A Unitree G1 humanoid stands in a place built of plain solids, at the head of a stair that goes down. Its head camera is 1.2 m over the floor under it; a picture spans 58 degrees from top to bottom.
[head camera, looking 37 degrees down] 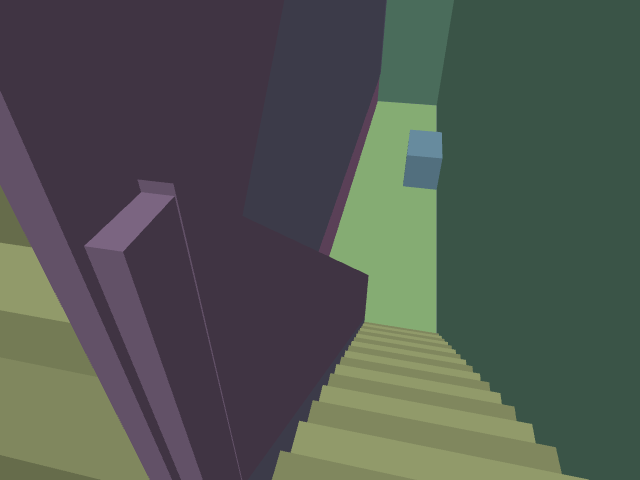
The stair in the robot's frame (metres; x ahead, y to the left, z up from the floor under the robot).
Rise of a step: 0.21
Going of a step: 0.23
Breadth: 1.08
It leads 12 degrees to the right of straight ahead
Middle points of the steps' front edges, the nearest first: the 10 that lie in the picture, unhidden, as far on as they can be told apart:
0.84 -0.44 -0.42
1.07 -0.49 -0.63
1.29 -0.54 -0.84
1.52 -0.59 -1.05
1.75 -0.64 -1.27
1.98 -0.69 -1.48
2.20 -0.74 -1.69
2.43 -0.78 -1.90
2.66 -0.83 -2.11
2.89 -0.88 -2.32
